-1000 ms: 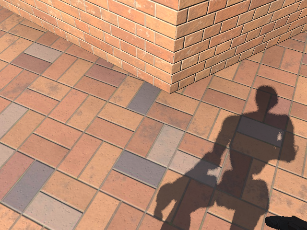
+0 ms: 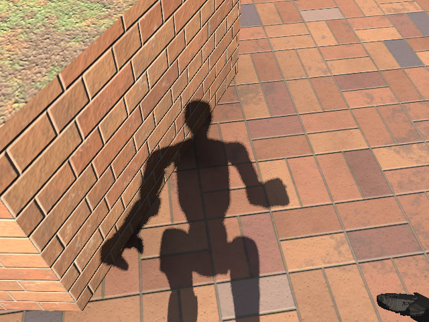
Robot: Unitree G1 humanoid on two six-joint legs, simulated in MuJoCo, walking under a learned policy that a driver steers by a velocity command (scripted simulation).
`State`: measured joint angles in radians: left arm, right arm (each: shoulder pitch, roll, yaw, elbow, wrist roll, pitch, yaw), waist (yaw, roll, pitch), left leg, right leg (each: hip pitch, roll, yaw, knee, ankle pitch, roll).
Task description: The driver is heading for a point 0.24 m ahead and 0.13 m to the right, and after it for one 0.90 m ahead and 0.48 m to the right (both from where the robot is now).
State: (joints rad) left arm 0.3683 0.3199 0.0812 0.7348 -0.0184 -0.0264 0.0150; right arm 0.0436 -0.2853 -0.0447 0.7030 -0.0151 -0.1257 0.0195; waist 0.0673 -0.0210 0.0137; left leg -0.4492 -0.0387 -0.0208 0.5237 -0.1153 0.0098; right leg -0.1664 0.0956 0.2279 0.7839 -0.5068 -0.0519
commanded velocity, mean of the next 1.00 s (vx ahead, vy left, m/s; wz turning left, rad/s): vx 0.16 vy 0.00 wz -0.60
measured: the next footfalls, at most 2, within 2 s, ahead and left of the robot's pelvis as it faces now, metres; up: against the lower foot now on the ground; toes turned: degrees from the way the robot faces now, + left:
right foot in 0.42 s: +0.31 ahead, -0.16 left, +0.00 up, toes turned -15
left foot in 0.84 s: +0.37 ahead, +0.04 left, +0.00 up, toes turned -39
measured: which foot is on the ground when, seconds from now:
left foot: down 0.00-0.42, up 0.44-0.82, down 0.84-1.00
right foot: up 0.00-0.40, down 0.42-0.84, up 0.86-1.00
